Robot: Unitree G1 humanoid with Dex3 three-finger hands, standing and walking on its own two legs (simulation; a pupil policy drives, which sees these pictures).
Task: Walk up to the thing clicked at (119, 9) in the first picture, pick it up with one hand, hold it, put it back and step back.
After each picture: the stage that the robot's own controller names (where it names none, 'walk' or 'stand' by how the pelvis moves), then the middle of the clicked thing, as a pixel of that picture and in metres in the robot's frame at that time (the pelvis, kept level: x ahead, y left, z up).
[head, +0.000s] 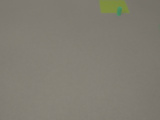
stand; (119, 11) +2.16 -0.58 -0.72
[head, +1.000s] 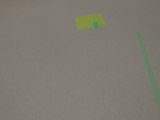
walk; (95, 24) +2.07 -0.06 -0.68
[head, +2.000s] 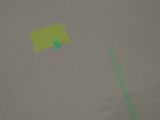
walk; (56, 44) +1.39 +0.39 -0.71
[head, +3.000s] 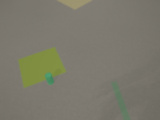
walk; (49, 78) +0.91 +0.39 -0.72
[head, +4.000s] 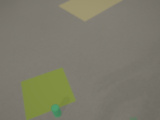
walk; (56, 111) +0.59 +0.30 -0.71
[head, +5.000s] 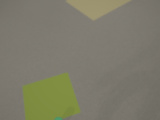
stand; out of the picture +0.43 +0.25 -0.71
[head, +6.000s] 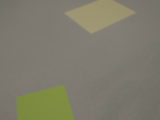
stand; out of the picture +0.38 +0.22 -0.72
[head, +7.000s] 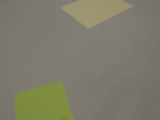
stand; out of the picture +0.39 +0.23 -0.72
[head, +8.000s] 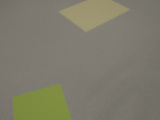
stand; out of the picture +0.39 +0.24 -0.72
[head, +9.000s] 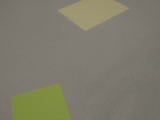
stand; out of the picture +0.38 +0.24 -0.72
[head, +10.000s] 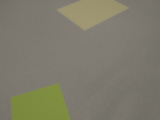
stand; out of the picture +0.37 +0.24 -0.73
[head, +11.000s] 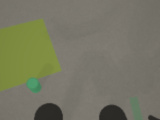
go down; (34, 85) +0.42 +0.25 -0.48
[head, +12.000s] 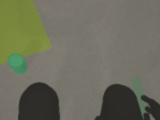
go down; (18, 64) +0.44 +0.29 -0.31
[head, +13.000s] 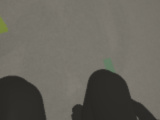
close in; out of the picture +0.41 +0.32 -0.23
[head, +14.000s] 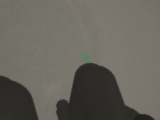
close; out of the picture +0.41 +0.33 -0.21
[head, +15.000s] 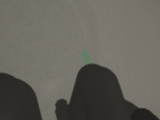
lift; out of the picture +0.38 +0.32 -0.22
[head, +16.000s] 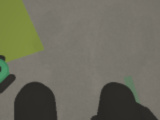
lift; out of the picture +0.33 +0.29 -0.08
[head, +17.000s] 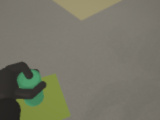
hold; (31, 88) +0.33 +0.17 +0.04
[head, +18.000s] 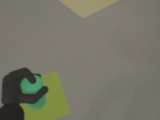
hold; (34, 93) +0.32 +0.18 +0.00
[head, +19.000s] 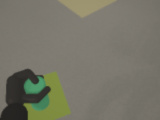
hold; (37, 94) +0.33 +0.17 -0.01
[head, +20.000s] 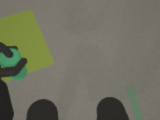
crouch; (14, 65) +0.41 +0.23 -0.10
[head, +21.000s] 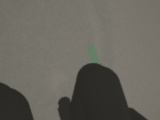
lower; out of the picture +0.40 +0.32 -0.22
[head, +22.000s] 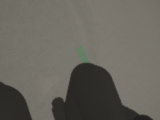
lower; out of the picture +0.40 +0.32 -0.22
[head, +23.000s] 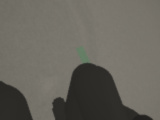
lower; out of the picture +0.40 +0.33 -0.22
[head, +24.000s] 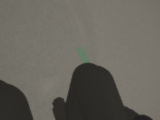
lower; out of the picture +0.40 +0.33 -0.22
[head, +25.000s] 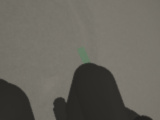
loosen; out of the picture +0.40 +0.32 -0.22
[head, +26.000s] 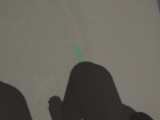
withdraw; out of the picture +0.39 +0.31 -0.22
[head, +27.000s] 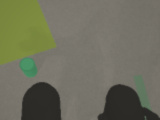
walk; (29, 68) +0.43 +0.26 -0.33
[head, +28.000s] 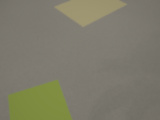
stand; out of the picture +0.36 +0.20 -0.66
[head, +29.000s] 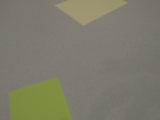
stand; out of the picture +0.38 +0.22 -0.66
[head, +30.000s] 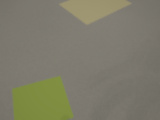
stand; out of the picture +0.39 +0.21 -0.69
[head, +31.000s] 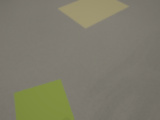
walk; out of the picture +0.39 +0.21 -0.72
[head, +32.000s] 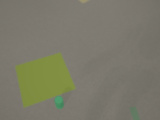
walk; (59, 102) +0.52 +0.18 -0.70
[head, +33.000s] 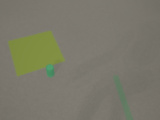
walk; (50, 70) +0.79 +0.21 -0.71
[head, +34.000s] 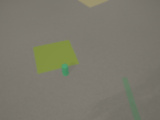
stand; (65, 69) +1.02 +0.21 -0.70
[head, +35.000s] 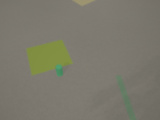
stand; (59, 70) +1.00 +0.24 -0.72
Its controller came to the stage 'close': yes
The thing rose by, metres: 0.70
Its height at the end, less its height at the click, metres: +0.00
